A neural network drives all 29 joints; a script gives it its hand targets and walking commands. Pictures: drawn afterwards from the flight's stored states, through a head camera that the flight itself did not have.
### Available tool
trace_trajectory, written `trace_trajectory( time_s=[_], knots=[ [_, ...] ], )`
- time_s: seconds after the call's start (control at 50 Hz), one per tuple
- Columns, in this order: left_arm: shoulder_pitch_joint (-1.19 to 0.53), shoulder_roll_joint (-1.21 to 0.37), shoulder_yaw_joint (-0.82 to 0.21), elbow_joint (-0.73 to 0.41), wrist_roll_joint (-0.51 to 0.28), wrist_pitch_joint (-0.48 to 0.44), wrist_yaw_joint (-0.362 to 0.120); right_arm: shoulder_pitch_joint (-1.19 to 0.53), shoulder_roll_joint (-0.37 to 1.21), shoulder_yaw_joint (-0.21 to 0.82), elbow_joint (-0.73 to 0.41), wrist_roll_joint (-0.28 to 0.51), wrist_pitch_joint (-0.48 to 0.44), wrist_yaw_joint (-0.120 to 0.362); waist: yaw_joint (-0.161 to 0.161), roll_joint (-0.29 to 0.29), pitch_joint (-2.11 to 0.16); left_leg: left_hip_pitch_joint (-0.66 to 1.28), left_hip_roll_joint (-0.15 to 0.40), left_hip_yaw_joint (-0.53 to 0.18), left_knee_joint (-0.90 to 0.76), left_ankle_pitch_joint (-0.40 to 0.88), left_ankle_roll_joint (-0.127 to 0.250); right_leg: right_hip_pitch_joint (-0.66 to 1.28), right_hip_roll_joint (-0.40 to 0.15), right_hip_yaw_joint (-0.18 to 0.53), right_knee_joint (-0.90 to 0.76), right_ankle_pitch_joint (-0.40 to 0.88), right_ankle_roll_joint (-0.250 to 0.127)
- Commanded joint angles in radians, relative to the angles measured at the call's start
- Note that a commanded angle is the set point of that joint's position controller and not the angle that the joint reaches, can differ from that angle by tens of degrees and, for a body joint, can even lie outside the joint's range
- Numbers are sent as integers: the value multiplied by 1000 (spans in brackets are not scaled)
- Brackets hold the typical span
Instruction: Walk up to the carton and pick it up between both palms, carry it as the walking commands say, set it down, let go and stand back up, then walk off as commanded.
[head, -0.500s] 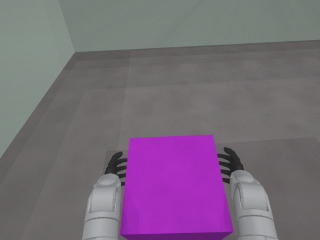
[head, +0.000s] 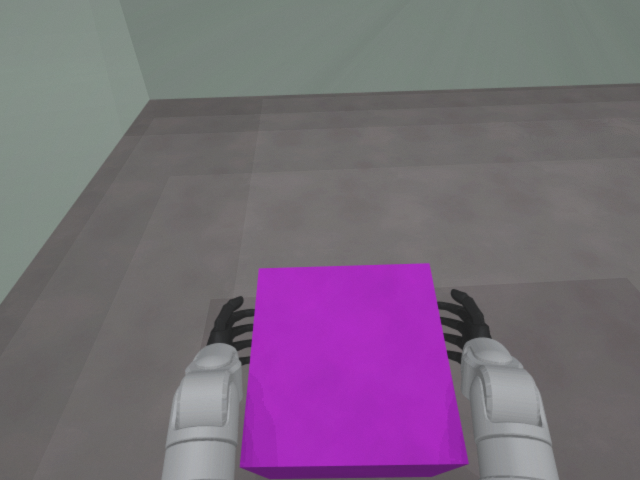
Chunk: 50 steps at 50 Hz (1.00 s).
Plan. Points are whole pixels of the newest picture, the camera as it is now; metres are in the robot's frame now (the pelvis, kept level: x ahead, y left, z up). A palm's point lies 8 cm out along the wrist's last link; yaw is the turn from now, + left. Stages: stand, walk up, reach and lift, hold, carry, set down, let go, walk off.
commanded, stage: carry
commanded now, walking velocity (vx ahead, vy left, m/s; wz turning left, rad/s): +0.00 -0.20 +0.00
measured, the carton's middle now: (346, 374) +0.29 +0.00 -0.02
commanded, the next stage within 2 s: none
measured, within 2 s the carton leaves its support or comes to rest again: neither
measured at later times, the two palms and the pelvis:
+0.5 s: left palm (263, 373) +0.24 +0.10 +0.07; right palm (537, 377) +0.24 -0.21 +0.07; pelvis -0.03 -0.04 -0.02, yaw -1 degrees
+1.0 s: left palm (269, 419) +0.19 +0.09 +0.07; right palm (557, 414) +0.20 -0.22 +0.06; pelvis -0.09 -0.07 -0.02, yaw -1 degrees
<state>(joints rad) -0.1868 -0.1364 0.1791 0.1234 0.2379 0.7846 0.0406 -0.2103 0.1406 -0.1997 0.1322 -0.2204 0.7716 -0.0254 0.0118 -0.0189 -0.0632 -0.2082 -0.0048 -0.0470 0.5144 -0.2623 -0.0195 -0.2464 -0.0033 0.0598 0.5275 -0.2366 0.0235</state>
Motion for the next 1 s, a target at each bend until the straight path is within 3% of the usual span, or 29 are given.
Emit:
trace_trajectory(
  time_s=[0.0,0.02,0.06,0.1,0.18,0.22,0.28,0.32,0.38,0.42,0.46,0.52,0.54,0.56,0.58,0.6,0.64,0.68,0.7,0.72,0.74,0.76,0.78,0.82,0.86,0.9,0.92,0.96,0.98],
  knots=[
    [-640,-879,-707,-242,-400,27,-251,-478,862,652,-146,323,42,232,-25,144,-354,131,289,-177,-29,367,97,-158,-51,-35,106,110,-16],
    [-651,-869,-719,-276,-418,57,-246,-490,859,664,-167,339,73,225,-19,195,-352,96,306,-179,-15,360,107,-166,-50,-32,123,50,-21],
    [-652,-872,-740,-265,-460,131,-240,-499,846,694,-197,363,139,209,-18,179,-343,22,316,-198,-2,369,114,-148,-23,-49,81,-48,-23],
    [-610,-868,-764,-287,-489,190,-235,-481,839,716,-248,396,196,202,-15,202,-356,-26,278,-134,46,358,77,-115,-25,-40,47,86,-42],
    [-665,-857,-773,-360,-536,294,-219,-542,855,746,-310,478,316,207,-23,-46,-346,-206,129,25,216,123,-12,-4,-137,88,14,466,-119],
    [-622,-870,-736,-292,-523,339,-211,-603,867,750,-306,511,363,208,-18,-166,-323,-268,73,77,224,-111,-24,9,-179,126,-43,402,-146],
    [-579,-905,-719,-318,-517,385,-205,-613,907,759,-347,538,404,214,-13,-108,-332,-194,54,121,138,-67,-30,-29,-168,92,-35,373,-137],
    [-633,-906,-724,-371,-519,406,-199,-637,935,752,-341,554,424,223,-14,-35,-308,-171,73,89,132,-17,-24,-97,-149,73,-40,220,-110],
    [-702,-922,-721,-442,-545,418,-198,-653,981,759,-342,575,450,226,-10,-84,-296,-153,71,98,160,-61,-19,-140,-131,84,-130,-32,-75],
    [-687,-927,-714,-423,-549,434,-202,-629,996,749,-330,569,465,226,-20,-68,-317,-134,107,51,90,8,-7,-132,-109,44,-58,-1,-101],
    [-702,-933,-721,-447,-551,447,-201,-666,992,735,-366,571,465,221,-19,100,-348,-119,213,-85,33,108,18,-148,-55,-18,61,-58,-69],
    [-676,-962,-728,-419,-563,453,-213,-602,986,729,-351,540,470,210,-12,170,-350,-147,260,-132,6,-1,40,-157,-47,0,111,-115,-51],
    [-680,-965,-738,-400,-573,457,-215,-596,987,719,-337,526,470,205,-11,139,-339,-185,208,-54,58,-27,25,-107,-56,32,8,-102,-61],
    [-650,-954,-730,-380,-566,457,-217,-581,979,729,-344,516,471,203,-14,-62,-314,-232,121,39,164,-62,-14,-94,-121,123,-105,-55,-68],
    [-658,-960,-733,-385,-580,451,-224,-602,979,733,-356,523,468,201,-12,-129,-336,-294,57,111,260,-111,-36,-33,-172,172,-144,59,-97],
    [-639,-977,-737,-362,-581,453,-229,-609,961,734,-374,522,468,200,0,-173,-321,-315,23,167,343,-247,-41,-43,-233,235,-184,45,-138],
    [-607,-977,-732,-352,-574,449,-227,-586,973,734,-344,526,466,204,1,-193,-329,-221,45,142,375,-270,-18,-149,-225,215,-193,-49,-176],
    [-654,-990,-738,-398,-579,442,-222,-604,993,733,-354,537,464,214,-6,-110,-312,-94,43,157,206,-114,-8,-223,-164,124,-146,-108,-151],
    [-679,-1006,-735,-392,-576,442,-219,-615,1014,736,-338,543,466,219,-18,-52,-303,-14,78,115,79,0,7,-272,-121,57,-77,-51,-124],
    [-696,-1000,-742,-427,-570,440,-213,-616,1002,744,-372,549,463,226,-30,65,-331,103,166,-13,-56,-64,43,-378,-57,-7,6,-132,-54],
    [-715,-992,-735,-432,-567,441,-215,-620,1007,746,-347,550,462,225,-39,336,-320,92,426,-365,-218,-201,117,-478,35,-96,259,-187,-26],
    [-737,-978,-748,-438,-571,443,-221,-613,1007,731,-313,544,454,224,-27,405,-271,-82,574,-466,-306,-306,207,-429,-11,-82,487,-234,-9],
    [-811,-994,-772,-437,-593,448,-223,-625,1013,726,-299,524,451,217,-11,354,-229,-258,536,-360,-327,-377,182,-288,-54,-20,593,-179,-12],
    [-785,-1021,-795,-403,-628,442,-230,-582,1030,721,-299,506,451,204,-1,235,-229,-222,404,-155,-255,-204,85,-277,-66,-14,424,-136,-16],
    [-779,-996,-791,-434,-650,442,-237,-586,1039,720,-330,499,445,193,-4,266,-287,-174,338,-57,-158,-19,58,-213,-64,-48,237,-129,-27],
    [-717,-1020,-773,-398,-663,440,-245,-592,1027,727,-378,491,440,177,4,202,-361,-103,257,42,37,116,36,-91,-28,-84,-55,-87,-17],
    [-728,-1016,-760,-403,-662,436,-248,-602,1030,742,-380,499,439,172,-9,55,-363,-151,204,83,129,102,17,-8,-35,-48,-155,-48,-13],
    [-639,-979,-722,-351,-628,436,-255,-584,994,741,-382,487,442,167,-17,-332,-366,-430,81,170,375,-263,-32,148,-302,229,-132,430,-121],
    [-635,-992,-729,-351,-622,432,-254,-564,1002,745,-355,487,445,172,-5,-335,-381,-404,63,185,412,-341,-34,89,-290,143,-83,410,-186]
  ],
)
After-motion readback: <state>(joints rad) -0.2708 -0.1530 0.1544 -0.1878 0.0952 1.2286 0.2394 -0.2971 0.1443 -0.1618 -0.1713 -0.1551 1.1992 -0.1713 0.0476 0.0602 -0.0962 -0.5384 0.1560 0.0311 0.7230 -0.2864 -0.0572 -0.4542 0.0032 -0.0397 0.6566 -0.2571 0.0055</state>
